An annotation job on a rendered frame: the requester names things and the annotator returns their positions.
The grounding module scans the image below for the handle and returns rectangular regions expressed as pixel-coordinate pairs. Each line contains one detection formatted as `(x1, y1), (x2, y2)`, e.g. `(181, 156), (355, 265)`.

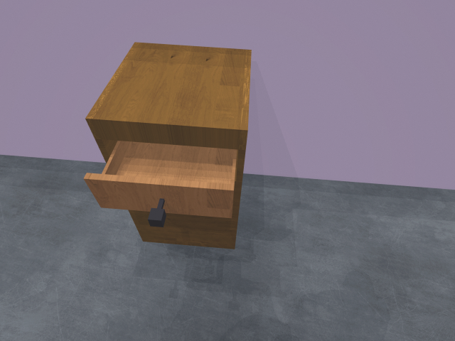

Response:
(148, 198), (166, 227)

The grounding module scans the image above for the cabinet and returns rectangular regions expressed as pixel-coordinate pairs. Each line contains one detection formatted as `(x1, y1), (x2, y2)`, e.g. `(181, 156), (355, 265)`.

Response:
(85, 42), (252, 249)

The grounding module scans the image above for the drawer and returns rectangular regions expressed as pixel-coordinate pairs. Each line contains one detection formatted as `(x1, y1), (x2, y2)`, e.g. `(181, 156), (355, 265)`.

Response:
(83, 141), (237, 218)

